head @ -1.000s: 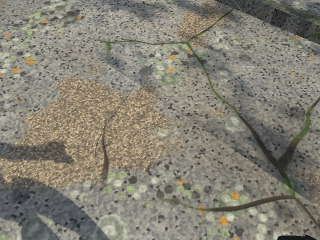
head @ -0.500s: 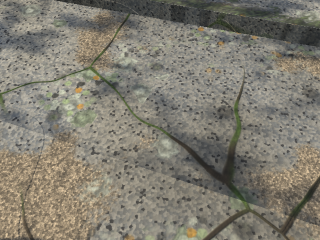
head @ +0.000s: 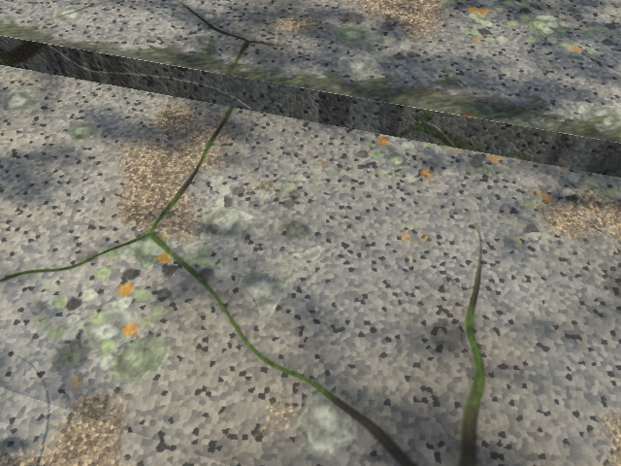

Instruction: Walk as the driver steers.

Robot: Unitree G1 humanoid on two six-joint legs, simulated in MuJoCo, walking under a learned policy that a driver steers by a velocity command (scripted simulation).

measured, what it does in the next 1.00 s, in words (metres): walks ahead, turning left: right foot, then left foot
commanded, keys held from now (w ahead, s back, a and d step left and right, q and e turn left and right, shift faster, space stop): w+q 0.60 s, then w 0.18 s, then w+e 0.22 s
